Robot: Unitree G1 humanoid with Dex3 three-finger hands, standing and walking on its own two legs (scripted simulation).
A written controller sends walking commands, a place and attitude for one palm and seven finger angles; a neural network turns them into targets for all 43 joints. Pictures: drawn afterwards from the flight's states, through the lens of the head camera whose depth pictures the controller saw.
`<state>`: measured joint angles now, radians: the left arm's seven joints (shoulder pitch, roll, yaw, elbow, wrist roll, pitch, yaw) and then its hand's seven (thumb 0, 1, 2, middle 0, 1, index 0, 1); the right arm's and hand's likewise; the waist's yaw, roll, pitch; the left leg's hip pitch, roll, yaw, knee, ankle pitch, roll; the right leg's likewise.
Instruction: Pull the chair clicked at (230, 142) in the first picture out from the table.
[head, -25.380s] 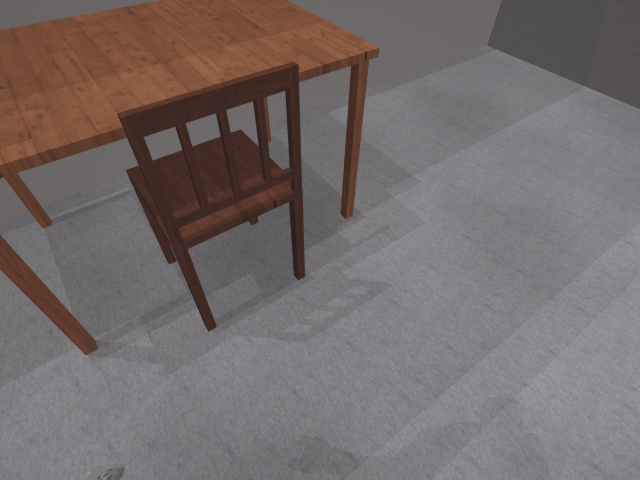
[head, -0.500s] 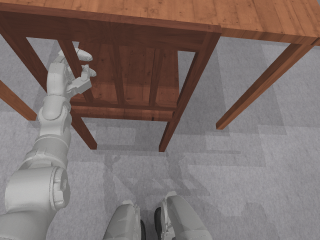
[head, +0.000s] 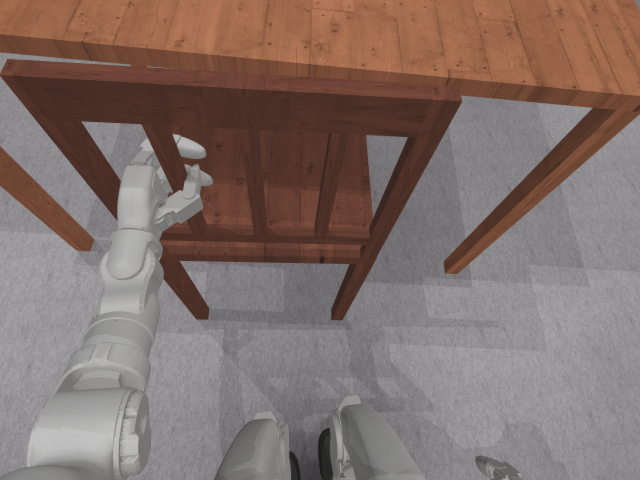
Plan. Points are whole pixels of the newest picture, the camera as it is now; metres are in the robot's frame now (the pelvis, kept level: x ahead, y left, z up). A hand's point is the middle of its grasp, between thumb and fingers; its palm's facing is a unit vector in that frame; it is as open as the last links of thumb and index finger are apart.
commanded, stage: hook a spindle and tug to test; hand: left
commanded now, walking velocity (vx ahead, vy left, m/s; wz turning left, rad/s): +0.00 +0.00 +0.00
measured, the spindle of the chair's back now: (255, 187) +0.48 +0.06 +0.00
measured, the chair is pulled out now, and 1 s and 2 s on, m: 0.02 0.06 0.17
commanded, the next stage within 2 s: step backward, pulling the chair out in 0.02 s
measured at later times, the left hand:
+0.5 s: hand (198, 197) +0.45 +0.13 +0.03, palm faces +0.00 -0.99 -0.14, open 5.1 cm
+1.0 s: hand (218, 221) +0.41 +0.10 +0.03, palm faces +0.00 -0.98 -0.18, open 5.1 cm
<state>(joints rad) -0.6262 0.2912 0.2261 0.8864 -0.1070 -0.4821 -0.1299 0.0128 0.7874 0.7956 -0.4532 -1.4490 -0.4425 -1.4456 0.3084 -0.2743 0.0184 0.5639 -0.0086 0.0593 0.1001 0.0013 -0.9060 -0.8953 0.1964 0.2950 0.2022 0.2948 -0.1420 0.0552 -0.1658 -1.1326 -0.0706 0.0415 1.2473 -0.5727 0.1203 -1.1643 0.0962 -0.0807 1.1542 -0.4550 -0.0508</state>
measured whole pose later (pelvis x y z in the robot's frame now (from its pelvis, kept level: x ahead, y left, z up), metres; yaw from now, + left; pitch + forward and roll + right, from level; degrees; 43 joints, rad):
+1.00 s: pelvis -0.01 -0.01 +0.10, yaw -3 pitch +13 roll -1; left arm -0.61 0.23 0.18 1.11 -0.06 -0.28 0.08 0.03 0.72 0.80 -0.41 -1.15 -0.49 -1.44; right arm 0.31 -0.27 -0.03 0.72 0.07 0.05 -0.05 0.00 -0.90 -0.89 0.20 0.30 0.20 0.30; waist -0.12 0.07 0.07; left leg -0.56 -0.07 0.11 0.60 -0.29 0.07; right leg -0.62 0.11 0.06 0.56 -0.17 -0.04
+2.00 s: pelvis -0.14 +0.00 +0.10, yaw -8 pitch +5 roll -1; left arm -0.59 0.26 0.11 0.99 -0.04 -0.20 0.12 -0.03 0.70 0.73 -0.28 -1.18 -0.50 -1.44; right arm 0.18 -0.37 -0.06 0.69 0.04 0.06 -0.10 0.00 -0.91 -0.90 0.19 0.29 0.20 0.29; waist -0.12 0.01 0.24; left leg -0.43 -0.05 0.03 0.53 -0.18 0.07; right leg -0.42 -0.01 0.01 0.55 -0.25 0.02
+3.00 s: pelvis -0.33 +0.02 +0.11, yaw -9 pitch +4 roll -1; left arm -0.57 0.21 0.11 1.03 -0.01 -0.20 0.08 -0.04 0.68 0.75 -0.17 -1.15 -0.49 -1.44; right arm 0.17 -0.28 -0.01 0.74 0.04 0.01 -0.08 0.00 -0.90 -0.90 0.20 0.30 0.20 0.29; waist -0.08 0.08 0.23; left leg -0.42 -0.04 -0.07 0.72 -0.38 -0.02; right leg -0.35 0.02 0.00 0.47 -0.19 -0.01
